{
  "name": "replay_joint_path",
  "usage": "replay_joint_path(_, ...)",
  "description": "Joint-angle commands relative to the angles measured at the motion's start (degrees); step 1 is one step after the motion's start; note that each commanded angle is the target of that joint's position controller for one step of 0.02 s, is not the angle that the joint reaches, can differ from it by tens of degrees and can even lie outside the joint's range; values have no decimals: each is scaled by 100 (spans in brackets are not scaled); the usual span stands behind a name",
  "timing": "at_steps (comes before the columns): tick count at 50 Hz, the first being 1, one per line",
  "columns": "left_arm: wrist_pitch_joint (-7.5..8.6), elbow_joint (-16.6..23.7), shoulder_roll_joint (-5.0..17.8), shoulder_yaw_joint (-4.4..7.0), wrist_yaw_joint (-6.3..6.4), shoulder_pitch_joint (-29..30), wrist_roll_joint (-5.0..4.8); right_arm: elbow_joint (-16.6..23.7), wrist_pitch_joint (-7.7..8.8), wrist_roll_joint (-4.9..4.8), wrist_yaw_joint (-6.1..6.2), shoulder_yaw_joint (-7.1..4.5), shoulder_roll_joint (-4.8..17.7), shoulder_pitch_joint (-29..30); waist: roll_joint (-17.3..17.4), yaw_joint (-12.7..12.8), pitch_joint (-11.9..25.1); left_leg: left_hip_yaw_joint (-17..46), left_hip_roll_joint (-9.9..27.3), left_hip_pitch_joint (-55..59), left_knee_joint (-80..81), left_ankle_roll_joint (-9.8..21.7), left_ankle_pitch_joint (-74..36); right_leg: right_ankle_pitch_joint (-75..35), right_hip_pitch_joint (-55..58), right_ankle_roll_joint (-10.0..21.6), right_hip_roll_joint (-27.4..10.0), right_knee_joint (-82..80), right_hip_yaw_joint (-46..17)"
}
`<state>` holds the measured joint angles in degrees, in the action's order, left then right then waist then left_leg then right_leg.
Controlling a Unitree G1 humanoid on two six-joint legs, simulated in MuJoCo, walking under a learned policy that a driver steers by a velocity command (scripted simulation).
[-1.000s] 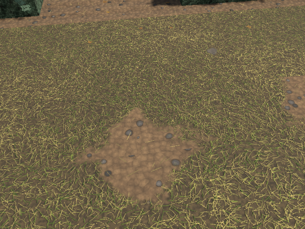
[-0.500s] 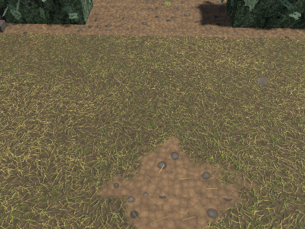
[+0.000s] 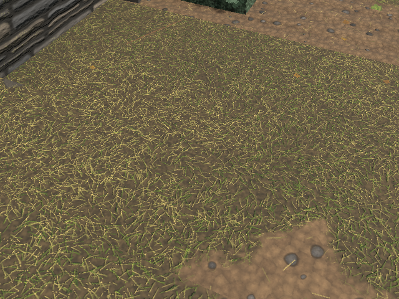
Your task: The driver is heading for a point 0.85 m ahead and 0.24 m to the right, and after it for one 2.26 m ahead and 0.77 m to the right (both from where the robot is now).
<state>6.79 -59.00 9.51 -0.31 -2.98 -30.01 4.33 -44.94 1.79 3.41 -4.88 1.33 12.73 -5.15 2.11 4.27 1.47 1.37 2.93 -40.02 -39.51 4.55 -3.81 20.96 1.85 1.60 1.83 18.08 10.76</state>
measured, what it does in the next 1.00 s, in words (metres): walks ahead, turning right: left foot, then right foot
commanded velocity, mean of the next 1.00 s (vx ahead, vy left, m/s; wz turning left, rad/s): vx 0.30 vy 0.00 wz -0.21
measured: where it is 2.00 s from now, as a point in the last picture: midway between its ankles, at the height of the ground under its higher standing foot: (287, 253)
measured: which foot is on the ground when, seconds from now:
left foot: up 0.00-0.10, down 0.12-0.56, up 0.58-0.88, down 0.90-1.00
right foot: down 0.00-0.14, up 0.16-0.50, down 0.52-0.92, up 0.94-1.00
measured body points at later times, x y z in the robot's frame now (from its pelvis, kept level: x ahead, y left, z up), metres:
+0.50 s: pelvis +0.27 +0.02 +0.00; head +0.29 +0.02 +0.45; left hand +0.43 +0.24 -0.12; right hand +0.23 -0.20 -0.15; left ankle +0.22 +0.12 -0.73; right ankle +0.37 -0.09 -0.69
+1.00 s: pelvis +0.36 +0.06 +0.01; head +0.38 +0.06 +0.46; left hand +0.53 +0.29 -0.10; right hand +0.42 -0.22 -0.09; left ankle +0.35 +0.17 -0.73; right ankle +0.36 -0.07 -0.69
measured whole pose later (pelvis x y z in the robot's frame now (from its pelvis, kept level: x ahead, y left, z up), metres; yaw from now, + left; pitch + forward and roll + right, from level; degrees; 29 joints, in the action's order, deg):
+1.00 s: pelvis +0.36 +0.06 +0.01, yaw -16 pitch +1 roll +0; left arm 4.5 -42.2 14.5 3.5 -2.5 -17.0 2.9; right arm -41.4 5.5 3.0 0.3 -2.4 13.6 -14.0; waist -0.3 0.8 -0.4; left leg -2.9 -0.7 -7.9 -22.5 2.6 15.7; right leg 22.4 -26.8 2.7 4.3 48.6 -7.7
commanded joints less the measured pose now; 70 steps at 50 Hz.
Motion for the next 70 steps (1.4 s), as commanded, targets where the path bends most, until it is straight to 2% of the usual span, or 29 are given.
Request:
replay_joint_path(1, 28, 158, 979, 285, -9, -21, 32, 457, 53, -22, 87, -78, 222, 558, -449, -210, -744, 18, -100, -178, 612, 30, 93, -4044, 475, 1216, -1903, -657, -949)
replay_joint_path(6, -91, 272, 1289, 497, -13, 239, 25, 211, 232, -152, 203, -526, 944, -316, -593, -838, 176, -475, -626, 3744, 340, 574, -112, -6018, -945, 543, -1308, 1229, -129)
replay_joint_path(7, -47, 260, 820, 344, -61, -427, 109, -198, 270, -191, 251, -585, 1126, -1550, 81, -918, 1418, 649, 244, 6520, 78, 1410, -750, -4265, -2730, 118, -881, 2909, -37)
replay_joint_path(8, 1, 378, 393, 141, -259, -293, 120, -554, 238, -131, 315, -575, 1224, -3032, 887, -1478, 2258, 3230, 1758, 7815, 1536, 2288, 61, 882, -3989, -76, -10, 4538, -454)
replay_joint_path(9, -44, 630, 730, 290, -320, 1012, -135, -851, 325, 50, 376, -646, 1084, -3443, 106, -1870, 1095, 3310, 1552, 7067, 2210, 1638, 1504, 1214, -4895, 207, -175, 5189, -1277)
replay_joint_path(10, -9, 718, 794, 338, -202, 1513, -179, -755, 439, -25, 400, -694, 1147, -2474, 29, -1454, -129, 2651, 1421, 5486, 2450, 1308, 1886, 677, -5003, 349, -599, 5196, -1390)
replay_joint_path(11, -13, 701, 938, 392, -54, 1360, -40, -637, 449, -147, 429, -590, 758, -1720, 142, -1019, -124, 2208, 1192, 4487, 2698, 1223, 1675, 387, -4228, 452, -828, 4909, -1446)
replay_joint_path(14, -100, 667, 207, 249, 99, 1164, 104, -552, 448, -118, 365, -333, -61, -1145, -48, -377, -319, 1402, 1046, 2873, 3219, 1184, 627, 48, -3169, 432, -973, 4406, -1394)
replay_joint_path(17, -136, 801, 274, 256, 27, 1451, -138, -494, 559, -22, 261, -481, 320, -955, -87, -236, -168, 474, 763, 2513, 3125, 1064, -1501, -789, -2933, 3, -842, 3416, -1070)
replay_joint_path(21, -125, 633, 139, 188, -288, 1102, -44, -666, 424, 176, 15, -495, 420, -1168, 85, -116, -12, -463, 333, 1070, 2298, 682, -1914, -2956, -1304, -307, -481, 3419, -825)
replay_joint_path(23, 26, 513, 724, 382, -372, 541, -64, -605, 343, 244, 21, -472, 538, -714, 120, 195, -109, -422, 456, 621, 1636, 501, -1533, -2772, -686, -326, -419, 4080, -959)
replay_joint_path(25, 170, 807, 1186, 579, -226, 1147, -111, -576, 351, -39, 108, -554, 893, -794, 33, 46, -243, -375, 436, 1317, 1027, 493, -1691, -1778, -823, -144, -122, 3068, -568)
replay_joint_path(27, 213, 1371, 1545, 583, 93, 2260, -358, -488, 398, -319, 225, -626, 769, -1406, -741, -635, 423, -379, 202, 2643, -309, 103, -1582, -4973, -841, 935, -682, 1438, -1645)
replay_joint_path(28, 162, 1536, 1671, 619, 193, 1761, -384, -507, 450, -303, 367, -586, 581, -2007, -1310, -492, 1574, -533, -295, 2042, -2144, -412, 770, -6329, 407, 2427, -1734, 1140, -3105)
replay_joint_path(29, 194, 1263, 1606, 614, 213, 918, -152, -315, 456, -144, 409, -521, 363, -1687, -1495, -149, 1643, -181, -722, 1097, -3665, -714, 4810, -7596, 642, 3219, -2540, 605, -4327)
replay_joint_path(31, 249, 1101, 1464, 744, 158, 902, -93, 245, 320, -205, 482, -535, 567, -580, -620, 62, 221, 639, -98, -151, -4038, -872, 4618, -4574, -411, 2342, -2341, 268, -4196)
replay_joint_path(34, 95, 1268, 1043, 553, 209, 1497, -299, 339, 198, 222, 670, -416, 274, -582, -333, -524, 103, 402, 165, 1148, -2790, -993, 3838, -3780, -1752, 1865, -1497, -257, -3160)
replay_joint_path(38, 144, 1694, 1462, 675, 94, 1785, -305, 412, 11, -62, 559, -459, 394, -598, -613, -665, 155, -203, -203, 2418, -1036, -1060, 2695, -2198, -2313, 1469, -791, -536, -2544)
replay_joint_path(40, 90, 1835, 1441, 674, 72, 1443, -337, 540, -49, 39, 497, -449, 411, -405, -766, -422, -7, -160, -282, 2392, -415, -958, 2882, -113, -2137, 1443, -906, -644, -3092)
replay_joint_path(44, -125, 2094, 1420, 652, -50, 1636, -345, 678, 162, -136, 461, -483, 512, -512, -618, -520, -37, -234, -414, 3479, 1874, -540, 1895, 881, -2189, 1541, -928, -48, -3807)
replay_joint_path(46, -149, 2107, 695, 391, -82, 1320, -265, 590, 357, -88, 563, -592, 871, -1371, -47, -822, 232, 758, 840, 5015, 1976, 430, 1232, 1033, -3465, 930, -343, 1478, -3458)
replay_joint_path(47, -83, 2558, 340, 304, -69, 1633, -145, 587, 499, 39, 589, -702, 1343, -1752, 1190, -880, -69, 3072, 2329, 5292, 2611, 2014, 1188, 1424, -5224, 209, 628, 2815, -2253)
replay_joint_path(48, -90, 2353, 669, 362, 10, 1828, -11, 560, 542, 113, 566, -620, 1066, -1511, 115, -782, -421, 2755, 2419, 5081, 3014, 1780, 1680, 866, -5492, 87, -69, 3478, -2288)
replay_joint_path(51, -218, 1937, 843, 431, 164, 1458, -45, 796, 530, -118, 588, -425, 297, -860, 414, -574, -476, 1122, 1351, 4479, 3127, 764, 2117, -543, -5020, -130, -242, 4224, -1740)
replay_joint_path(56, -147, 1934, 545, 245, -508, 1549, -72, 385, 491, 351, 715, -445, 529, -1810, 64, -783, -499, -204, 1153, 3786, 2634, 796, -33, -2050, -4648, -29, -496, 4966, -1328)
replay_joint_path(63, -142, 2461, 679, 257, -347, 2126, 19, -273, 569, 280, 562, -326, 737, -2291, 279, -700, -621, -628, 1348, 4031, 1928, 683, -1864, -1571, -4428, 129, -457, 4456, -923)
replay_joint_path(64, -135, 2515, 574, 188, -324, 2567, -56, -750, 584, 323, 659, -255, 511, -2926, 221, -1002, -904, -358, 1562, 5433, 1650, 520, -834, -2761, -5904, 21, -1002, 3578, -1873)
replay_joint_path(67, -171, 2495, 143, 44, -315, 3444, -12, -1215, 540, 174, 876, -68, 36, -4507, 195, -1722, -1225, 70, 1525, 6966, 1439, 551, 613, -3501, -7592, -59, -1000, 2188, -1525)
replay_joint_path(70, -290, 2249, 122, -46, -419, 3172, 20, -904, 460, 353, 561, 78, 95, -3521, 193, -1195, -1219, -998, 942, 2836, 2034, 518, 1705, -5179, -3202, 205, -798, 1808, -704)
Velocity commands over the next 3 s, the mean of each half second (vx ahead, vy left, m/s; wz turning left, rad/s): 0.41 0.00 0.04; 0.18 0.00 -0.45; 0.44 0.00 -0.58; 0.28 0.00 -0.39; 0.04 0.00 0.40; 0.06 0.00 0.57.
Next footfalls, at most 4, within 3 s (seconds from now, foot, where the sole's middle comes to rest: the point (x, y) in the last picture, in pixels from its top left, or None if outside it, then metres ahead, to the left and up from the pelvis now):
0.12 left None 0.26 0.12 -0.77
0.52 right None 0.39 -0.08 -0.77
0.90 left None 0.39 0.16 -0.77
1.58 right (296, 285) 0.68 -0.29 -0.95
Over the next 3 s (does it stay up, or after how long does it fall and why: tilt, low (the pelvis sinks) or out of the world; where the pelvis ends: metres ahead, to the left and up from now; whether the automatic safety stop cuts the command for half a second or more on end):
stays up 0.91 -0.26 -0.17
